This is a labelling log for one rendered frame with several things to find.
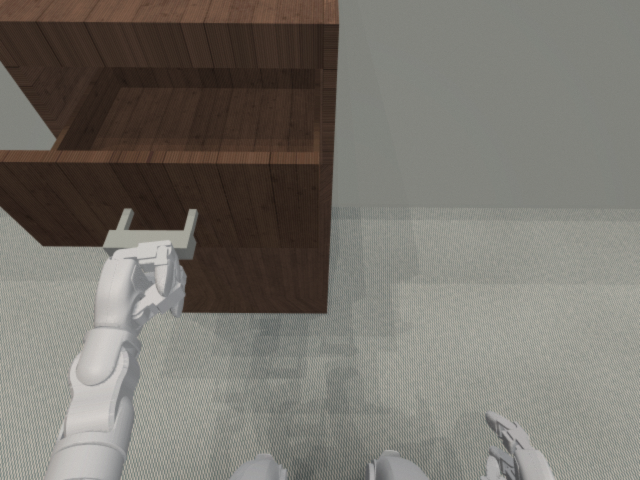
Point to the handle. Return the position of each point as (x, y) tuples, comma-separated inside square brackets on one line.
[(183, 241)]

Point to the robot right thigh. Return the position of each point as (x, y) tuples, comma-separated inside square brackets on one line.
[(393, 468)]

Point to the left robot hand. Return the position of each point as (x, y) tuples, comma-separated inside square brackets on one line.
[(122, 283)]

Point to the robot left shin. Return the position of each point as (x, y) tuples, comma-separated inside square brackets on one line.
[(264, 456)]

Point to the robot left forearm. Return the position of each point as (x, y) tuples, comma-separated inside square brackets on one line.
[(94, 437)]

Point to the right robot hand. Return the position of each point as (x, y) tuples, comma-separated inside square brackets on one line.
[(526, 464)]

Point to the cabinet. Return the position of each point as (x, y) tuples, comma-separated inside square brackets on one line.
[(53, 48)]

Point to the drawer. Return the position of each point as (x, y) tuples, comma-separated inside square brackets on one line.
[(240, 145)]

